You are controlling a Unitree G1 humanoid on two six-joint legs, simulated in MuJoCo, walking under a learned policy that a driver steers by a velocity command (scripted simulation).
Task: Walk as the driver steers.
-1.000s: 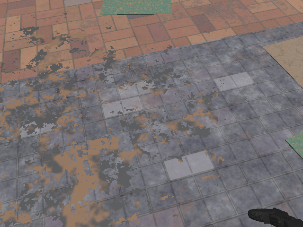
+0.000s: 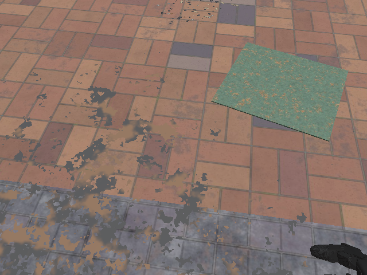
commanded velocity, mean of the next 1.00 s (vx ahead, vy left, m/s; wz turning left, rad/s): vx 1.00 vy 0.00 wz -0.04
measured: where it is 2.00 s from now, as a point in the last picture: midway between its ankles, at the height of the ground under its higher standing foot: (228, 45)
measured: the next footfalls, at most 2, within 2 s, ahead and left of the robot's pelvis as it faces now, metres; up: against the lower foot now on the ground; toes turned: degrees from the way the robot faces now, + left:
left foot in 0.04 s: +0.22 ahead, +0.02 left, +0.00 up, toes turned +7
right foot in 0.46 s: +0.68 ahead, -0.01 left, +0.00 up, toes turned +17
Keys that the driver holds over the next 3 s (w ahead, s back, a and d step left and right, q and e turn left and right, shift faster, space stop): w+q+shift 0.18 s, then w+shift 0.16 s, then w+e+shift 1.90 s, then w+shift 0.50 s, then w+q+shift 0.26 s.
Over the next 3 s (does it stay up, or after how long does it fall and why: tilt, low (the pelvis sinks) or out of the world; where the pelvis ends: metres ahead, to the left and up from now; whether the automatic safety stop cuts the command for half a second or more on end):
stays up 1.98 -1.09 0.02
